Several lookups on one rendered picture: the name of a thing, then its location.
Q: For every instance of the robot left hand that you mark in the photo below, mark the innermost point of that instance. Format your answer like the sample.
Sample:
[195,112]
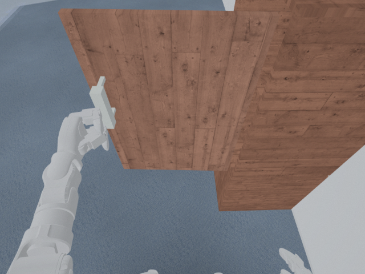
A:
[74,137]

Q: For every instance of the robot right hand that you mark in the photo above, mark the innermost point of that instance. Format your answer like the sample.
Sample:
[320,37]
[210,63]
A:
[294,261]

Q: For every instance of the handle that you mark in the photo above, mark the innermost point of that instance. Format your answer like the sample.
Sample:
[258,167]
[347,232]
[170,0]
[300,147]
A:
[100,100]

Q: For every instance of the left robot upper arm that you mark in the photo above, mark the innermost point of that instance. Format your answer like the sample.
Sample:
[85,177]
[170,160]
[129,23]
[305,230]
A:
[58,263]

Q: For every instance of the left robot forearm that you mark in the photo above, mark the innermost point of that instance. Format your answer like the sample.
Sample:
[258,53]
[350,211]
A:
[51,228]

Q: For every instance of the cupboard door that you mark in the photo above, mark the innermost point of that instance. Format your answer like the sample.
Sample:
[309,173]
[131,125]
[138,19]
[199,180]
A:
[181,80]

